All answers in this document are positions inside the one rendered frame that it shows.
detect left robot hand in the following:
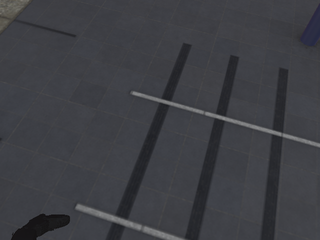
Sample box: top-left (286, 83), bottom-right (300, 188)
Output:
top-left (11, 214), bottom-right (70, 240)

